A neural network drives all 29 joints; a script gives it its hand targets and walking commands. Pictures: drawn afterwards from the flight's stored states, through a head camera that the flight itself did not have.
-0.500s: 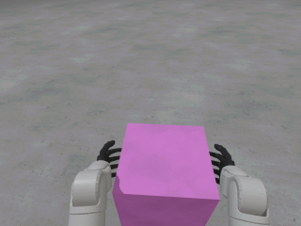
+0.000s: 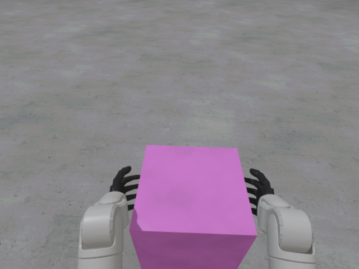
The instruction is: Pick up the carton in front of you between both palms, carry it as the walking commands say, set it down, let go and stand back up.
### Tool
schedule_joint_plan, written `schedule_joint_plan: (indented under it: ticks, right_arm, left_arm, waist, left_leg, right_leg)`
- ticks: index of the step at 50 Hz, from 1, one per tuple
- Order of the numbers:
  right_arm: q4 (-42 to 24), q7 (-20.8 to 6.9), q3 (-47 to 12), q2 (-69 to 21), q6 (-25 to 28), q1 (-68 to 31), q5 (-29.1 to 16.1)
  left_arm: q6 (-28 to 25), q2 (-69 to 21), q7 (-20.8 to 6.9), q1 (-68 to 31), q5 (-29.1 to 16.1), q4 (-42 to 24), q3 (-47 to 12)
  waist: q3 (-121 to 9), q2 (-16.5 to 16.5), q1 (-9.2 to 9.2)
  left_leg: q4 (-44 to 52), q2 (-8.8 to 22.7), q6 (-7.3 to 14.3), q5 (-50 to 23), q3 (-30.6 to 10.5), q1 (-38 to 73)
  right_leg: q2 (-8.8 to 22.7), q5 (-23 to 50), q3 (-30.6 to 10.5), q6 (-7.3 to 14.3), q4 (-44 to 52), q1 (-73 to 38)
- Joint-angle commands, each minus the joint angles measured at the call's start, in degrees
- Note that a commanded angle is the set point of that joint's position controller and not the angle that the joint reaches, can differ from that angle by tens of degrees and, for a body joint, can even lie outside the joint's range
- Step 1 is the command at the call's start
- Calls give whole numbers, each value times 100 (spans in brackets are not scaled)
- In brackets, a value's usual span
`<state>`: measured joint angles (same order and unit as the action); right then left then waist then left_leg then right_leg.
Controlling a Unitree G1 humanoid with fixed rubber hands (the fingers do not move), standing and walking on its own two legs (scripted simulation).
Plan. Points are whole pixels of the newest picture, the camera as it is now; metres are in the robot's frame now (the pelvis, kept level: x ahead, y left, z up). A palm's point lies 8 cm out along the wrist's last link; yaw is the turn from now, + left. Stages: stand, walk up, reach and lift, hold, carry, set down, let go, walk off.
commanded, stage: carry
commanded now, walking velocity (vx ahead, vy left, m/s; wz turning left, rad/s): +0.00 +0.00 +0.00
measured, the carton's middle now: (189, 213) +0.28 +0.00 -0.01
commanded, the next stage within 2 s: none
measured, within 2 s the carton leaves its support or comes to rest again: neither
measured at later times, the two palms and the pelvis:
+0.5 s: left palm (135, 207) +0.27 +0.13 +0.03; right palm (271, 215) +0.26 -0.17 +0.03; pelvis +0.00 -0.02 -0.01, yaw -1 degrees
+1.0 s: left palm (136, 218) +0.25 +0.12 +0.03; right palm (278, 227) +0.24 -0.18 +0.03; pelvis -0.04 -0.02 -0.01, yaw -1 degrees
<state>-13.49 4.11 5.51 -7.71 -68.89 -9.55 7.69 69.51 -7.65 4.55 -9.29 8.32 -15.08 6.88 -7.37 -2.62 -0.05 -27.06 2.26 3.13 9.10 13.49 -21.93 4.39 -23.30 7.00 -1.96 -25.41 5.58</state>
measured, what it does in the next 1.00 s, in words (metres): stands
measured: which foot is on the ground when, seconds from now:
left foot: down 0.00-1.00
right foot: down 0.00-1.00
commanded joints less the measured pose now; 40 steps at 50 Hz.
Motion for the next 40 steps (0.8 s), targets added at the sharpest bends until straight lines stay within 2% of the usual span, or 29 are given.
schedule_joint_plan:
  ticks: [1,4,7,13,15,20,27,31,35,40]
  right_arm:
    - [-342,-1445,-4014,-5645,267,-2302,-2261]
    - [-399,-1458,-4124,-5532,500,-2333,-2214]
    - [-317,-1482,-4139,-5393,707,-2215,-2131]
    - [40,-1467,-3912,-5024,1181,-2021,-1809]
    - [190,-1444,-3775,-4900,1371,-1986,-1658]
    - [663,-1378,-3295,-4602,1925,-2053,-1239]
    - [1724,-1352,-2454,-4472,2801,-2576,-681]
    - [2265,-1455,-2292,-4858,3223,-2890,-551]
    - [2363,-1555,-2411,-5214,3328,-2970,-579]
    - [1990,-1579,-2763,-5301,3041,-2744,-808]
  left_arm:
    - [-223,-5552,-1565,-2551,-2480,-315,-4349]
    - [-489,-5479,-1561,-2382,-2322,-216,-4302]
    - [-720,-5366,-1552,-2137,-2134,-54,-4187]
    - [-1215,-5012,-1540,-1877,-1772,343,-3877]
    - [-1409,-4878,-1526,-1843,-1644,485,-3753]
    - [-1963,-4571,-1480,-1976,-1299,906,-3358]
    - [-2877,-4510,-1449,-2554,-785,1950,-2584]
    - [-3296,-4893,-1557,-2905,-667,2507,-2449]
    - [-3397,-5257,-1652,-2993,-701,2621,-2567]
    - [-3096,-5342,-1658,-2745,-905,2267,-2910]
  waist:
    - [-1925,396,18]
    - [-1970,325,19]
    - [-1879,282,11]
    - [-1489,79,-2]
    - [-1385,56,-6]
    - [-1187,36,-16]
    - [-979,190,-27]
    - [-986,209,-23]
    - [-1082,211,-25]
    - [-1147,221,-26]
  left_leg:
    - [-330,902,24,-3944,-863,2037]
    - [-525,845,88,-4309,-797,2035]
    - [-598,822,101,-4288,-784,1885]
    - [-687,667,-65,-3048,-649,1213]
    - [-704,648,-102,-2800,-622,1155]
    - [-718,659,-135,-2106,-604,1066]
    - [-455,748,-98,-1767,-693,1195]
    - [-330,740,-97,-1469,-727,1201]
    - [-269,738,-110,-1381,-733,1223]
    - [-243,752,-123,-1400,-730,1217]
  right_leg:
    - [419,2895,-166,-66,-155,133]
    - [374,3246,-162,-81,-344,233]
    - [344,3332,-149,-88,-350,236]
    - [506,4240,-132,-17,-346,-17]
    - [546,4304,-104,13,-340,25]
    - [615,3866,-40,118,-276,154]
    - [495,2200,-69,219,-90,571]
    - [471,1744,-130,268,-16,658]
    - [459,1606,-160,296,-22,660]
    - [447,1590,-173,303,-66,668]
